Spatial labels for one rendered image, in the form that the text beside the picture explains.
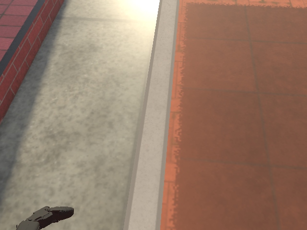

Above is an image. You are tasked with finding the left robot hand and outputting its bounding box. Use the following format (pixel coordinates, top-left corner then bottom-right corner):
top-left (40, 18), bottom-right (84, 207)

top-left (16, 206), bottom-right (74, 230)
